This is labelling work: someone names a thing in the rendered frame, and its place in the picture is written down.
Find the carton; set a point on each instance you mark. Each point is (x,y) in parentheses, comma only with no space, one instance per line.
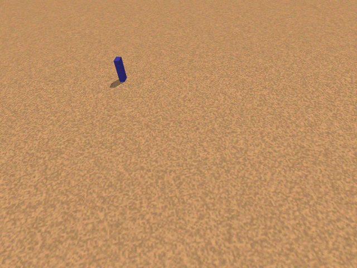
(120,69)

